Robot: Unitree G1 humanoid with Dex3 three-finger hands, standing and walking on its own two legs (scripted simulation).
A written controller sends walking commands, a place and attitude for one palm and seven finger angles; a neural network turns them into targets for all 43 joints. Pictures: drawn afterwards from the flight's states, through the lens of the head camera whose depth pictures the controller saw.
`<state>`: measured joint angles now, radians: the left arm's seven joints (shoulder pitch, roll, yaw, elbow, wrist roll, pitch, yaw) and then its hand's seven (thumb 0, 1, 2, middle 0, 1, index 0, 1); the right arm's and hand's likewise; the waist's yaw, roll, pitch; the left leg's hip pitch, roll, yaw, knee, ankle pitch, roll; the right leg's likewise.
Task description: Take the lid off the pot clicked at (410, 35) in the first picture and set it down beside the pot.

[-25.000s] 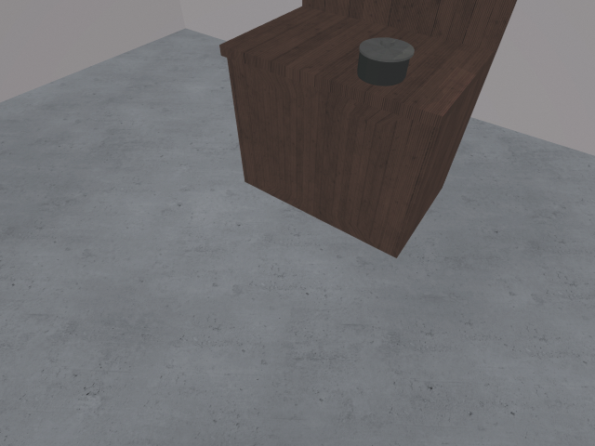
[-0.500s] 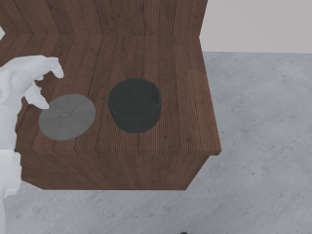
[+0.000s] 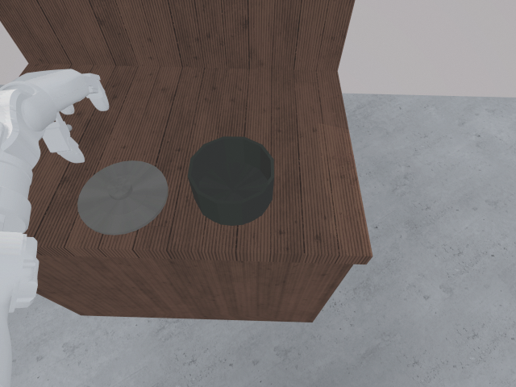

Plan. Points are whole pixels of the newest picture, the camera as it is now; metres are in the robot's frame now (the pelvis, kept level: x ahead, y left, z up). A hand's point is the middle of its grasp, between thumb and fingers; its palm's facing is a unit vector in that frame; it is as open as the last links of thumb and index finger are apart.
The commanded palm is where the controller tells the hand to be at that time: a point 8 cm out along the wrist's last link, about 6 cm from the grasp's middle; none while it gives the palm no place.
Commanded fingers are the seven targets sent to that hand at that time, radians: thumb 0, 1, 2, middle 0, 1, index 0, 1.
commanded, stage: draw the hand back to the body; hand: left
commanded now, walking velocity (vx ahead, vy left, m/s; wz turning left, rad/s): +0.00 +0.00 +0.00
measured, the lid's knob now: (120, 188) +0.47 +0.26 -0.03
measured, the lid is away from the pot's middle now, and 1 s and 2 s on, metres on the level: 0.22 0.22 0.22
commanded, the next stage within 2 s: none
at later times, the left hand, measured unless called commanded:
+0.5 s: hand (53, 161) +0.41 +0.28 +0.12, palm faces -0.34 -0.04 -0.94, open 11.0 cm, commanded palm +0.39 +0.28 +0.19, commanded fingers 0.00 0.05 0.52 -0.31 -0.94 -0.31 -0.94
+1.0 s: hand (70, 157) +0.38 +0.23 +0.17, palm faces +0.37 -0.89 -0.27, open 10.2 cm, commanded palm +0.32 +0.26 +0.19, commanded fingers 0.00 0.43 0.69 -0.26 -0.65 -0.26 -0.65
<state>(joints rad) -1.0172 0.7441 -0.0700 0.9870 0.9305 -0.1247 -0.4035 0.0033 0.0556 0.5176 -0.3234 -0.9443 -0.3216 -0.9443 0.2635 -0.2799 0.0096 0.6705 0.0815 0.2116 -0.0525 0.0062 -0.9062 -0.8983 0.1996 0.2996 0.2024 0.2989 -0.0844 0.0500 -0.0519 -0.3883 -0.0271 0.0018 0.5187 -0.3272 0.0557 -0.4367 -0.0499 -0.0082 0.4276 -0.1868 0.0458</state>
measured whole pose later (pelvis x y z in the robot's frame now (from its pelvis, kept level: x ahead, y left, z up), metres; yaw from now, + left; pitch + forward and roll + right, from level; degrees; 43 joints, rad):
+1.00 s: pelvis +0.01 -0.03 +0.01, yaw +0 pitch +1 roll -1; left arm -0.28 0.40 0.30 0.24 -0.05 -0.09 0.08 0.00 0.23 0.60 -0.29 -0.80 -0.29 -0.80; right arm 0.25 -0.24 0.03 0.68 0.04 -0.03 -0.07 0.01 -0.90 -0.90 0.20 0.30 0.20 0.30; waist -0.01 0.05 0.03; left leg -0.10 0.01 0.00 0.42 -0.33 0.01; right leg -0.18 -0.01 -0.02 0.39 -0.22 0.02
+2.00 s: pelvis -0.02 -0.04 +0.01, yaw +0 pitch -4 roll -1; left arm 0.37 0.32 0.29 -0.32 -0.08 -0.12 0.10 0.02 0.89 0.90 -0.21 -0.31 -0.21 -0.31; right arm 0.19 -0.23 0.02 0.66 0.02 -0.13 -0.06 0.02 -0.90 -0.90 0.20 0.30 0.20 0.30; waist 0.04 0.07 0.03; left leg -0.06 0.01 -0.01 0.43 -0.30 0.00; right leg -0.14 -0.01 -0.03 0.40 -0.20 0.01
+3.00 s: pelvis -0.06 -0.02 -0.01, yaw +0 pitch -1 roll -1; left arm 0.59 0.39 0.40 -0.60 -0.05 -0.22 0.12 0.02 0.89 0.90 -0.21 -0.31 -0.21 -0.31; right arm 0.20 -0.18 0.01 0.55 0.03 -0.07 -0.05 0.01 -0.90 -0.90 0.20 0.30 0.20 0.30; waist 0.01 -0.01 0.05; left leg -0.30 -0.02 0.01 0.65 -0.34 0.03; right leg -0.37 -0.05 -0.03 0.59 -0.21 0.03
